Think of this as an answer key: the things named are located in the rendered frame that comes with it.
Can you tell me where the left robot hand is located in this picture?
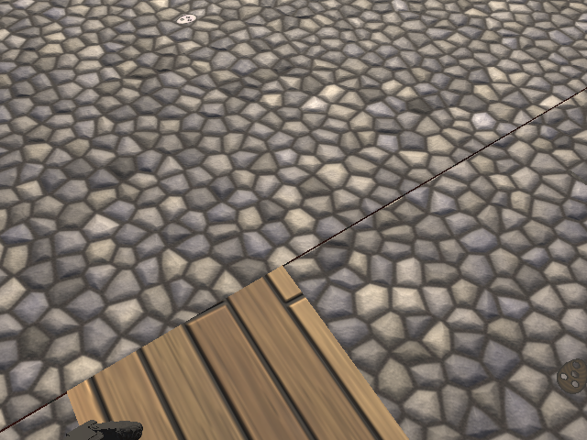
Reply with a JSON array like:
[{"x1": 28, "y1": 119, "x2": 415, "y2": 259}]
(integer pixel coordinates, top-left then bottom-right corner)
[{"x1": 63, "y1": 420, "x2": 143, "y2": 440}]

